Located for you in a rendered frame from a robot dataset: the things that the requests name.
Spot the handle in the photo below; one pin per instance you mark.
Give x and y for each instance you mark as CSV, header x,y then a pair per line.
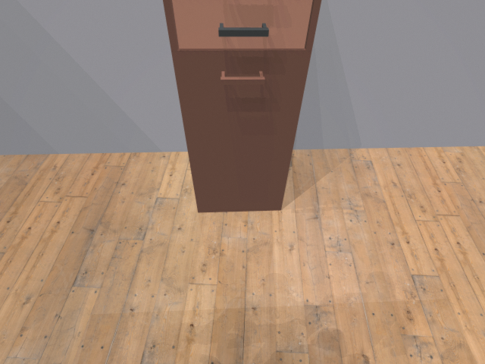
x,y
243,31
242,80

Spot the drawer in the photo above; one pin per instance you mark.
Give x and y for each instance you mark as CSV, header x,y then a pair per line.
x,y
197,23

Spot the cabinet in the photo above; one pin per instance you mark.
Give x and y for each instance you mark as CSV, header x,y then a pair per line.
x,y
240,137

